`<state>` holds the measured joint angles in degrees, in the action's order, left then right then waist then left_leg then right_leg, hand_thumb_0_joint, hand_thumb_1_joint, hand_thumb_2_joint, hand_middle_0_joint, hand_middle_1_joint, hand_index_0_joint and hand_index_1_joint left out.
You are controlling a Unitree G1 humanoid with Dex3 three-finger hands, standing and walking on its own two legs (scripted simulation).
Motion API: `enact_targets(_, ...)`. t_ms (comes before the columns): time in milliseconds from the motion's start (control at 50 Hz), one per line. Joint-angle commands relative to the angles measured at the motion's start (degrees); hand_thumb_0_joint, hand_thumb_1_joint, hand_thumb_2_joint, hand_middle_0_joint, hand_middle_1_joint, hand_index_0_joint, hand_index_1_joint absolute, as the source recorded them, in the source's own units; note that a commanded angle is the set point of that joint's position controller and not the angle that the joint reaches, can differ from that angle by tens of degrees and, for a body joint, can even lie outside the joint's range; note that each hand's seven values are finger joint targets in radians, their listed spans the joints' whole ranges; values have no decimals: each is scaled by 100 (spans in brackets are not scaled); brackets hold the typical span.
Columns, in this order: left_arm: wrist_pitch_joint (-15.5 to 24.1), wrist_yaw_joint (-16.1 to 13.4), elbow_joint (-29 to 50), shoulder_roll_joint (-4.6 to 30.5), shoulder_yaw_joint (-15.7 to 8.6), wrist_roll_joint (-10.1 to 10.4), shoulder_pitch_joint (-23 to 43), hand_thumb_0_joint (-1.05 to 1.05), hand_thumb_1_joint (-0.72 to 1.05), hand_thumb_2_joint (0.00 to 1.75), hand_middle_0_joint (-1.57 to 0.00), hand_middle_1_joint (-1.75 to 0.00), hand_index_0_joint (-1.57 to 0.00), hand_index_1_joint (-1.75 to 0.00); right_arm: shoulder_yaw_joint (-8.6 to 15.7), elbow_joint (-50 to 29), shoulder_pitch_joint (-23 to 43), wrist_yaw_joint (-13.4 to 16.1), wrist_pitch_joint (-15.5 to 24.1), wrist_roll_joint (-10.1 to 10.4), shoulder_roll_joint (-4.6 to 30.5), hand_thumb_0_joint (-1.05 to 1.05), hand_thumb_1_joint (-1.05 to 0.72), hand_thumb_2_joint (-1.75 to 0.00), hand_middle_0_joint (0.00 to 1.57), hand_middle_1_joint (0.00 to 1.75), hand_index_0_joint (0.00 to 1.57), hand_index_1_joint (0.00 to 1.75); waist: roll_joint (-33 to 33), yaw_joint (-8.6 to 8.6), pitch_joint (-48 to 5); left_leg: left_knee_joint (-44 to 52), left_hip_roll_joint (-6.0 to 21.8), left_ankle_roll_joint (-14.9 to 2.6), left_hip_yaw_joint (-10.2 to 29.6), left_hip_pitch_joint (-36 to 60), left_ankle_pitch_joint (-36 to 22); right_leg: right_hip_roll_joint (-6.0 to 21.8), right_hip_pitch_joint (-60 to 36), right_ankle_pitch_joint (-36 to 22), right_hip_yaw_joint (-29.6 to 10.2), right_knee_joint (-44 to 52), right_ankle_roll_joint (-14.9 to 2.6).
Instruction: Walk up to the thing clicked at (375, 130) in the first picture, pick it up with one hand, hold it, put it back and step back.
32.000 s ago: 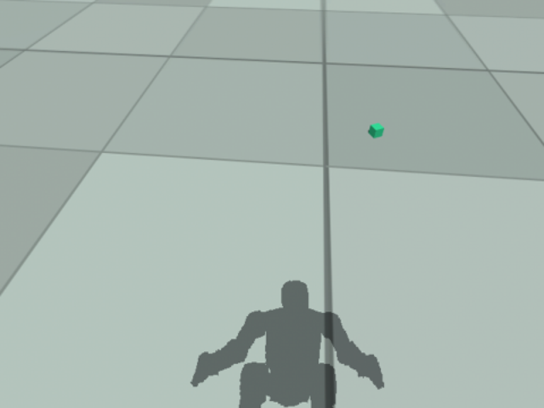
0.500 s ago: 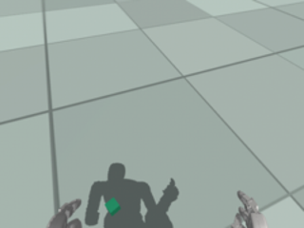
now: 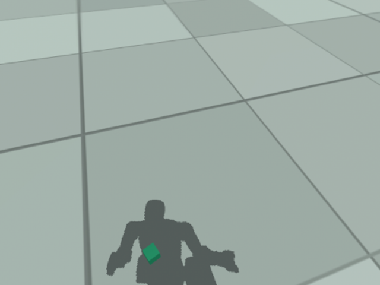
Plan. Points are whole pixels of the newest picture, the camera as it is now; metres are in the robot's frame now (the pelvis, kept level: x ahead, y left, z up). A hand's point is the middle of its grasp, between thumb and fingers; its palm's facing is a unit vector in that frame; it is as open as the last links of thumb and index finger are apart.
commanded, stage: stand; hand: left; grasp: from above
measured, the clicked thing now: (151, 253) +0.43 +0.22 -0.73
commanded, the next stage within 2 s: none
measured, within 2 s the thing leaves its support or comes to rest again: neither
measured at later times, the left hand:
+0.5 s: hand out of the picture +0.04 +0.24 -0.15, palm faces +0.02 -0.94 -0.34, open 7.3 cm
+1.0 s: hand out of the picture +0.07 +0.23 -0.14, palm faces +0.02 -0.94 -0.33, open 7.3 cm
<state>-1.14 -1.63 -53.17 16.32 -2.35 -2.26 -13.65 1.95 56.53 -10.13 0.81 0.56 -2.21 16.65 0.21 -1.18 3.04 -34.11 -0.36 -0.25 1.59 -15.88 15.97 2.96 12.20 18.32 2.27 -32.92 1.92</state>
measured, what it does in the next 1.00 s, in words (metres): stands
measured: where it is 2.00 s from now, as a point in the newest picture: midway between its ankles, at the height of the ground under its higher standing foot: outside the picture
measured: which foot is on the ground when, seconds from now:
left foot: down 0.00-1.00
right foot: down 0.00-1.00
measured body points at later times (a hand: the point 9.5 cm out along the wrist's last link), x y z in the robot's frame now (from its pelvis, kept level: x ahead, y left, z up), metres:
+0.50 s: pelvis +0.00 -0.01 +0.02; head +0.00 -0.01 +0.46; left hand +0.04 +0.28 -0.12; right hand +0.07 -0.30 -0.13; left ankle +0.03 +0.12 -0.73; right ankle -0.01 -0.14 -0.73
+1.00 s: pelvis +0.00 -0.01 +0.02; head +0.00 -0.01 +0.47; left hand +0.07 +0.28 -0.12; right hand +0.08 -0.30 -0.12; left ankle +0.03 +0.12 -0.73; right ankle -0.01 -0.14 -0.73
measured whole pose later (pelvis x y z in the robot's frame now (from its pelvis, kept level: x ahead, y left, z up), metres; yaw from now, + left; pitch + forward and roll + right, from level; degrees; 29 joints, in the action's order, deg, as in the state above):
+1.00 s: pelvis +0.00 -0.01 +0.02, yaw +1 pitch -3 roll +0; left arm 0.3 -0.6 -65.7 18.0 -1.5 -1.4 -6.3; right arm 0.4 65.9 -6.1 0.6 0.3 -0.9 18.6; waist 0.5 -0.2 2.9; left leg -19.9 0.4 0.9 2.4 -7.7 8.9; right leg 2.0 3.9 11.4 3.4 -18.8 1.2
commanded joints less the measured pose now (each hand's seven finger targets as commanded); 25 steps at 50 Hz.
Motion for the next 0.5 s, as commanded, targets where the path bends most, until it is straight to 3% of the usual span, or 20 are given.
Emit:
enact_targets(0,204,-78,98,999,-199,41,261,0,90,90,-20,-30,-20,-30,240,-173,274,67,119,39,1086,0,-90,-90,20,30,20,30,200,41,-284,1123,531,-239,696,346,-679,280,-229,-724,-407,918,-262)
enact_targets(60,200,-78,-177,1080,-187,38,281,0,90,90,-20,-30,-20,-30,235,-19,304,73,81,54,1082,0,-90,-90,20,30,20,30,114,46,-124,1363,530,-196,711,309,-281,295,-334,-544,-383,1123,-236)
enact_targets(340,241,-50,-781,1207,-125,49,499,0,90,90,-20,-30,-20,-30,185,393,499,32,49,100,1124,0,-90,-90,20,30,20,30,1,41,-24,1631,543,-101,656,575,-473,379,-455,-428,-407,1653,-210)
enact_targets(420,260,-42,-835,1249,-128,69,586,0,90,90,-20,-30,-20,-30,163,464,505,34,60,100,1171,0,-90,-90,20,30,20,30,16,47,-161,1618,583,-123,648,652,-756,440,-626,-714,-438,1690,-213)
enact_targets(480,256,-37,-887,1293,-122,62,646,0,90,90,-20,-30,-20,-30,148,497,531,26,39,106,1195,0,-90,-90,20,30,20,30,-78,62,-67,1644,563,-97,623,679,-700,404,-509,-526,-420,1759,-196)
